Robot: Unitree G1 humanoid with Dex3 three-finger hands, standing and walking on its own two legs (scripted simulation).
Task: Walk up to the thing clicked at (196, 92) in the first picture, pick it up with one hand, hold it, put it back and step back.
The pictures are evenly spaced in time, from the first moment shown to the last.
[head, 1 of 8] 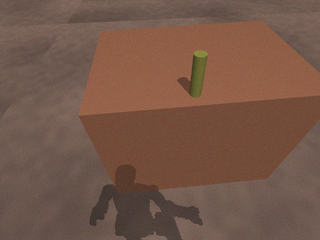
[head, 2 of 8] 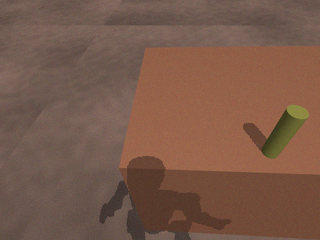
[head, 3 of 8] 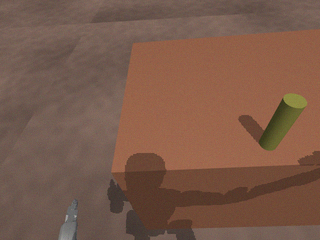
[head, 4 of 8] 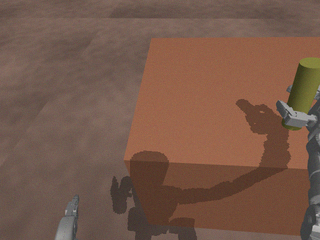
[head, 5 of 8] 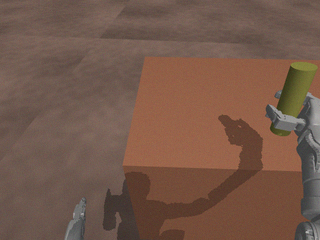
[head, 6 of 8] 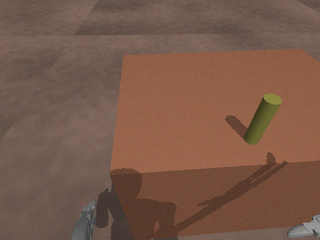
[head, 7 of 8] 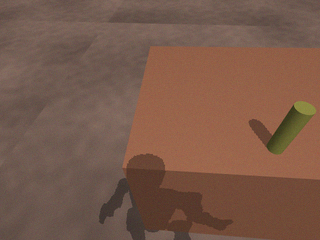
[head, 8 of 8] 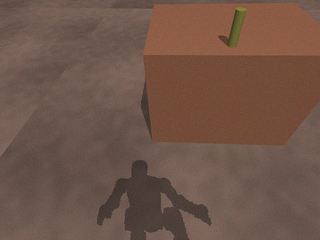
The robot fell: no
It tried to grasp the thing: yes
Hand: right
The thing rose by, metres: 0.25
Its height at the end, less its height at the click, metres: +0.00
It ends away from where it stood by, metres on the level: 0.03
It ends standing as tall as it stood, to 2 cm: yes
